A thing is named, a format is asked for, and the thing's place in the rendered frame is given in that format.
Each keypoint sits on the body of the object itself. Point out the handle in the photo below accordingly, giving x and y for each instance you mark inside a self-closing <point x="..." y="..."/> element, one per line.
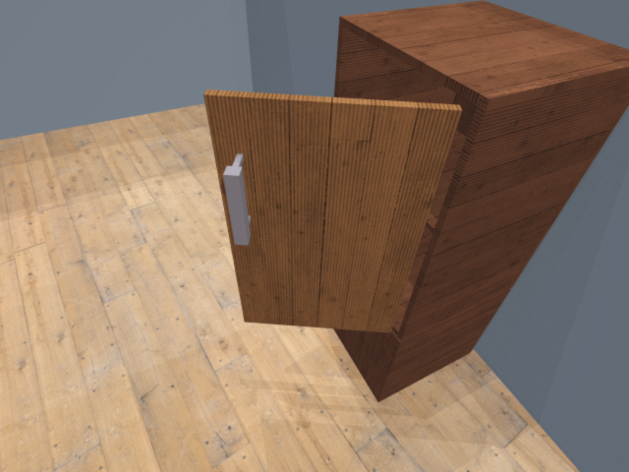
<point x="237" y="202"/>

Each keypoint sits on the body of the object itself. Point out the cupboard door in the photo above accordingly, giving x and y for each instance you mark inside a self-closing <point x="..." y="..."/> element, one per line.
<point x="339" y="192"/>

